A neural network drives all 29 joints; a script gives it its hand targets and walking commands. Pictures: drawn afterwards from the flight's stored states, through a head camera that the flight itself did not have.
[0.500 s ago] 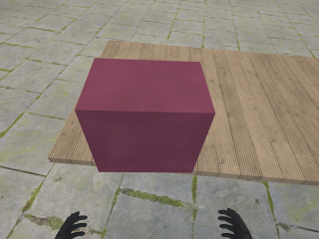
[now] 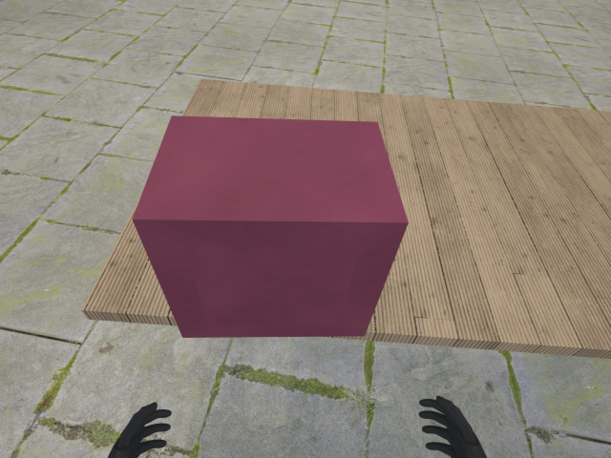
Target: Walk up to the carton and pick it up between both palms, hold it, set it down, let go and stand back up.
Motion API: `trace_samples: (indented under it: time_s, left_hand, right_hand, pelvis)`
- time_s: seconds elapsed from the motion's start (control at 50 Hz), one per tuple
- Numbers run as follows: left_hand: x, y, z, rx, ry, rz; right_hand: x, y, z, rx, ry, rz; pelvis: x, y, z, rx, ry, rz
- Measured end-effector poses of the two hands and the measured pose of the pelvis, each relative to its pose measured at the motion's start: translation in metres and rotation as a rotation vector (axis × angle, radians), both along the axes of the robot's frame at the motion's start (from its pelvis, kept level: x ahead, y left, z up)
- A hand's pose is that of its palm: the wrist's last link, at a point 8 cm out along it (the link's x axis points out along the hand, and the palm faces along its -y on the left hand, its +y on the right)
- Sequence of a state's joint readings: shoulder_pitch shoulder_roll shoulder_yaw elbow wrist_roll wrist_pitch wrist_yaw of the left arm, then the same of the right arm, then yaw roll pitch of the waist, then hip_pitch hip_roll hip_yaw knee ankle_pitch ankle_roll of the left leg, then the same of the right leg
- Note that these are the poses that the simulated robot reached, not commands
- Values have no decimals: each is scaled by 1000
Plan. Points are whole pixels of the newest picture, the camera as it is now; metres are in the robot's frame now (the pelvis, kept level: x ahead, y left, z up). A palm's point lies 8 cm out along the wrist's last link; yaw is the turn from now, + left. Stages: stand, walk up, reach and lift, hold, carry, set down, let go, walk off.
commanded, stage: let go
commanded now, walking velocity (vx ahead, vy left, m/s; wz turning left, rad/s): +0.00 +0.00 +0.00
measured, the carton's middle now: (275, 234) +0.41 +0.03 +0.09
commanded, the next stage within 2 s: stand in 0.14 s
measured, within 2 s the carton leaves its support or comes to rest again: neither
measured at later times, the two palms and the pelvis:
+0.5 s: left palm out of the picture +0.01 +0.25 -0.13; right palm out of the picture +0.05 -0.24 -0.15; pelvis -0.02 -0.01 -0.02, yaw +5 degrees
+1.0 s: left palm out of the picture -0.09 +0.21 -0.16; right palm out of the picture -0.01 -0.24 -0.15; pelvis -0.03 -0.02 -0.01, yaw +8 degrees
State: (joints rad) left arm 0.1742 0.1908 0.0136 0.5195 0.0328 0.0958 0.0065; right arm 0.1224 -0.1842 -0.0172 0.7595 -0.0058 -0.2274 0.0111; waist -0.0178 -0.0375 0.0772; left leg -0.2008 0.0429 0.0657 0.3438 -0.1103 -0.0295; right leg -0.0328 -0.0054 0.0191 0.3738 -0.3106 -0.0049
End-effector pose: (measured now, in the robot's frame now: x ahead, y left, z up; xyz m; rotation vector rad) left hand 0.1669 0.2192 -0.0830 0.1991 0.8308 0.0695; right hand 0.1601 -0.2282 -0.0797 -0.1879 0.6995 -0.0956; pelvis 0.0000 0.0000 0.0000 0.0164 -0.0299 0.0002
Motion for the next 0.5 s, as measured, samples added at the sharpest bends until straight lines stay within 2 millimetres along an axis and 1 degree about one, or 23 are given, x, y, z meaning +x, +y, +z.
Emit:
trace_samples:
  time_s: [0.18, 0.2, 0.24, 0.3, 0.36, 0.42, 0.5]
  left_hand:
    - [-4, -1, 0, 3, 2, -1]
    - [-4, 0, 0, 13, -6, -13]
    - [-12, 5, -2, 28, -15, -13]
    - [-34, 17, -10, 39, 12, 37]
    - [-68, 29, -23, 59, 84, 95]
    - [-107, 35, -35, 69, 181, 150]
    - [-152, 35, -47, 62, 298, 209]
  right_hand:
    - [-4, -2, -2, 5, 11, -5]
    - [-6, -3, -5, 1, 30, -2]
    - [-18, -6, -18, -9, 126, 4]
    - [-43, -11, -38, -15, 277, 8]
    - [-66, -14, -52, -14, 375, 12]
    - [-87, -15, -61, -10, 448, 14]
    - [-109, -14, -68, -11, 516, 22]
  pelvis:
    - [-1, -1, 0, -1, -3, 6]
    - [-2, -2, -1, -3, 6, 8]
    - [-3, -3, -4, -11, 21, 19]
    - [-5, -4, -8, -20, 34, 41]
    - [-8, -6, -12, -24, 37, 57]
    - [-11, -7, -14, -25, 40, 73]
    - [-17, -9, -16, -29, 41, 89]
